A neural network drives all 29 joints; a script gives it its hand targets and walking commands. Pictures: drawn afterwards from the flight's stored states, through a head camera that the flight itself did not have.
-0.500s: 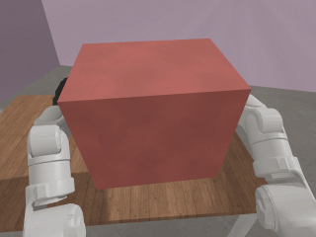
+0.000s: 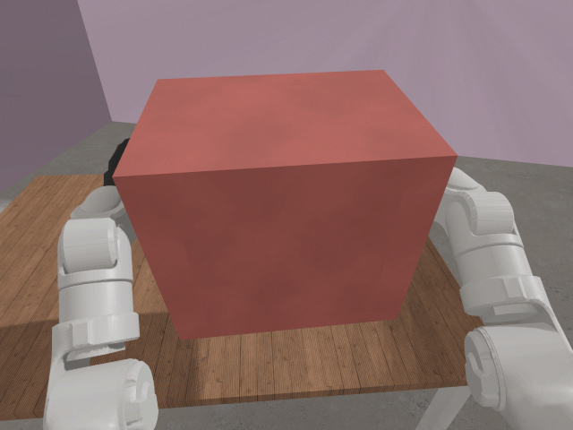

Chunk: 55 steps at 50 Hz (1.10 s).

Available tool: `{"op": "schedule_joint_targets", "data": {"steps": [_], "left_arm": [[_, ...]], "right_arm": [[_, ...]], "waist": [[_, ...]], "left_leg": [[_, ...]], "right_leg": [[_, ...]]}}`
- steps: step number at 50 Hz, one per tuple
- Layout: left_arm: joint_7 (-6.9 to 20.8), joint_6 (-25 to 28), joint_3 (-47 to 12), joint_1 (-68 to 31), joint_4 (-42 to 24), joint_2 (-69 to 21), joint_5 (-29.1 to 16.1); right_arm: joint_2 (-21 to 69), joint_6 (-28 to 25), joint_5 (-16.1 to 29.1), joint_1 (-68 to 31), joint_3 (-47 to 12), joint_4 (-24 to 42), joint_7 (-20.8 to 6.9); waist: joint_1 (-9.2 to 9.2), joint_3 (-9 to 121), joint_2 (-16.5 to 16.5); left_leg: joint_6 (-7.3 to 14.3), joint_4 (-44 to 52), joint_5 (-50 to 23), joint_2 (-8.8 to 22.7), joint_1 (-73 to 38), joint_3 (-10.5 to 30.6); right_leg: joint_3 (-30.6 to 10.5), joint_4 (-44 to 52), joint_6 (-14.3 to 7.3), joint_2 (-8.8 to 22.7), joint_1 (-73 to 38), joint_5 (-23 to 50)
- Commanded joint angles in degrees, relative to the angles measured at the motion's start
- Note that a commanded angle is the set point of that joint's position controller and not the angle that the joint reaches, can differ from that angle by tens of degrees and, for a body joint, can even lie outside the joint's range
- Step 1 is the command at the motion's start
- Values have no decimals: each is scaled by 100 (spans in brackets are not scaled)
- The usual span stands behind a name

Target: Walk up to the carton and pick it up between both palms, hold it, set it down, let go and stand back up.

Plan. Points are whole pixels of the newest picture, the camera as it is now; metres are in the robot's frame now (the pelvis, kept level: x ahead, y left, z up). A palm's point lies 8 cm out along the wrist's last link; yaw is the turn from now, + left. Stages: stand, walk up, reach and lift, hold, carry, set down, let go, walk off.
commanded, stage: hold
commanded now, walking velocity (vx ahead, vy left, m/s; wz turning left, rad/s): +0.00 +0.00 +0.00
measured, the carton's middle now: (282, 204) +0.37 +0.00 +0.20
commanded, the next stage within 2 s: none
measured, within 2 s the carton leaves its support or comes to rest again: neither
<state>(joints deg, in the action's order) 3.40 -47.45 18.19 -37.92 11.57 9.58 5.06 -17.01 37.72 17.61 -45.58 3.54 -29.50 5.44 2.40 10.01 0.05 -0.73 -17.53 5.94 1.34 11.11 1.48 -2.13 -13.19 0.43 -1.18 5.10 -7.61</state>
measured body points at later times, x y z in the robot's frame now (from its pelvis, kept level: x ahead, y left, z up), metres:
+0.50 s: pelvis +0.00 +0.00 +0.00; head -0.07 +0.01 +0.44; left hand +0.37 +0.20 +0.23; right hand +0.38 -0.20 +0.24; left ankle +0.04 +0.12 -0.75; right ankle -0.01 -0.13 -0.75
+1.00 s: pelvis +0.00 +0.00 +0.00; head -0.07 +0.01 +0.44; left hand +0.37 +0.21 +0.23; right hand +0.38 -0.20 +0.24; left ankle +0.04 +0.12 -0.75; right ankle -0.01 -0.13 -0.75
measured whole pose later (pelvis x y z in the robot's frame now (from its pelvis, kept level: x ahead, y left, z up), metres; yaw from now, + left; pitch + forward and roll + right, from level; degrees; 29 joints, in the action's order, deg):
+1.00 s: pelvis +0.00 +0.00 +0.00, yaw +1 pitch +0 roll -1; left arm 3.4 -47.2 17.1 -38.5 12.5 10.8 4.5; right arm -16.7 37.7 16.9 -46.1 3.8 -29.6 5.5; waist 2.4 10.0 0.2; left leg -0.9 -17.2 5.4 1.2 11.7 2.3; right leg -1.8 -13.3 0.3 -1.3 5.6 -7.5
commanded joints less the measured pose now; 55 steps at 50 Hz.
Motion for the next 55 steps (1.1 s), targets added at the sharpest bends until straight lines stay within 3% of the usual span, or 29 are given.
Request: {"op": "schedule_joint_targets", "data": {"steps": [1, 2, 4, 9, 11, 13, 14, 18, 21, 22, 23, 25, 28, 29, 30, 34, 37, 43, 45, 46, 48, 50, 52, 53, 55], "left_arm": [[883, 341, -2282, -4126, -1194, -2555, -1054], [892, 358, -2356, -4176, -1361, -2604, -1115], [934, 303, -2264, -4077, -1227, -2534, -1046], [979, 325, -2506, -4061, -1689, -2574, -1204], [948, 343, -2412, -4144, -1695, -2470, -1161], [952, 315, -2368, -3982, -1712, -2410, -1120], [960, 327, -2428, -4023, -1755, -2404, -1143], [980, 277, -2347, -3995, -1625, -2395, -1078], [973, 259, -2253, -3765, -1531, -2354, -983], [986, 261, -2251, -3853, -1551, -2382, -953], [1004, 219, -2128, -3730, -1288, -2363, -910], [1034, 228, -2124, -3668, -1445, -2340, -893], [1021, 245, -2238, -3816, -1661, -2364, -1008], [1032, 266, -2236, -3891, -1697, -2352, -1043], [1004, 273, -2243, -3933, -1675, -2391, -1002], [1006, 305, -2285, -4046, -1587, -2450, -998], [1023, 298, -2442, -4027, -1543, -2580, -1108], [994, 302, -2291, -4223, -1024, -2544, -1041], [977, 310, -2340, -4175, -965, -2615, -1064], [973, 357, -2376, -4316, -1141, -2614, -1085], [939, 382, -2502, -4222, -1252, -2715, -1209], [874, 428, -2555, -4413, -1457, -2745, -1228], [861, 397, -2391, -4273, -1248, -2603, -1150], [884, 377, -2315, -4247, -1164, -2588, -1072], [916, 354, -2285, -4078, -1255, -2513, -1086]], "right_arm": [[2766, -466, 975, -4591, -1573, 1956, -1030], [2788, -471, 949, -4537, -1599, 2041, -1003], [2653, -443, 926, -4486, -1448, 1907, -989], [2764, -448, 1064, -4566, -1606, 2634, -824], [2767, -412, 1068, -4449, -1607, 2387, -806], [2709, -372, 1078, -4414, -1595, 2565, -798], [2749, -339, 1011, -4311, -1583, 2471, -781], [2728, -325, 1040, -4424, -1555, 2491, -820], [2690, -321, 1069, -4356, -1699, 2473, -849], [2710, -311, 1066, -4293, -1658, 2291, -831], [2654, -300, 1065, -4313, -1670, 2293, -838], [2695, -314, 1026, -4370, -1683, 2428, -831], [2711, -322, 1078, -4325, -1640, 2527, -808], [2709, -339, 1052, -4427, -1633, 2691, -815], [2774, -350, 1100, -4426, -1685, 2499, -844], [2797, -372, 968, -4444, -1647, 2295, -887], [2720, -394, 903, -4555, -1527, 2498, -890], [2747, -374, 787, -4527, -1340, 1837, -986], [2786, -432, 776, -4620, -1470, 1837, -996], [2793, -461, 797, -4721, -1436, 1853, -1006], [2837, -492, 959, -4842, -1549, 2251, -939], [2890, -530, 939, -4798, -1518, 2255, -962], [2813, -477, 932, -4680, -1481, 2029, -968], [2758, -469, 922, -4642, -1499, 1936, -973], [2716, -412, 948, -4465, -1450, 1894, -911]], "waist": [[-92, 2008, -165], [27, 2127, -171], [66, 1909, -148], [160, 2367, -167], [168, 2229, -195], [148, 2206, -275], [238, 2096, -274], [155, 2123, -222], [-9, 2056, -160], [52, 1931, -195], [8, 1796, -128], [-47, 1949, -68], [77, 2139, -193], [67, 2233, -22], [-50, 2142, -172], [22, 1960, -147], [101, 1998, -160], [99, 1678, -227], [31, 1808, -149], [30, 1903, -261], [47, 2251, -169], [54, 2290, -330], [63, 2073, -218], [-17, 2004, -181], [90, 1978, -205]], "left_leg": [[-38, 119, -735, -231, -865, -68], [-51, 78, -789, -222, -953, -95], [-48, 66, -778, -242, -886, -104], [-82, -75, -1184, -304, -1035, -103], [-67, -40, -1120, -269, -1006, -95], [-93, -68, -1149, -297, -964, -95], [-61, -4, -1019, -298, -928, -102], [-71, 21, -1009, -271, -953, -105], [-41, 46, -1082, -249, -994, -88], [-64, 46, -1067, -267, -1006, -92], [-37, 69, -1010, -281, -873, -93], [-11, 70, -962, -285, -863, -100], [-42, -5, -1053, -297, -972, -74], [-80, 5, -1109, -299, -1005, -121], [-80, 4, -1043, -275, -960, -103], [-54, 83, -871, -248, -922, -140], [-52, 68, -764, -264, -864, -87], [18, 267, -24, -246, -657, -89], [39, 240, -199, -221, -769, -88], [-18, 203, -264, -227, -786, -87], [-17, 66, -679, -256, -926, -59], [-59, 27, -730, -259, -922, -76], [-46, 84, -612, -238, -886, -85], [-24, 137, -543, -253, -845, -76], [11, 122, -631, -250, -847, -37]], "right_leg": [[97, 70, -129, -260, -383, 980], [66, 56, -151, -250, -421, 1065], [56, 63, -128, -262, -413, 1083], [48, -64, -56, -236, -731, 1789], [65, -37, -47, -237, -661, 1765], [6, -62, -35, -206, -646, 1855], [32, -37, -26, -159, -652, 1730], [29, 10, -64, -182, -606, 1602], [56, 13, -74, -215, -647, 1614], [55, 60, -79, -220, -551, 1549], [61, 63, -63, -235, -578, 1488], [45, 6, -64, -213, -680, 1571], [14, -6, -83, -223, -643, 1672], [49, -33, -56, -270, -736, 1716], [70, -8, -79, -257, -558, 1525], [88, 69, -108, -234, -466, 1212], [107, 18, -92, -240, -503, 1157], [7, 178, -175, -161, -158, 290], [50, 142, -145, -165, -205, 525], [51, 95, -179, -189, -220, 590], [54, 60, -128, -232, -411, 995], [80, 34, -119, -223, -359, 1010], [70, 52, -113, -223, -340, 978], [44, 91, -119, -254, -272, 911], [3, 67, -106, -187, -386, 1121]]}}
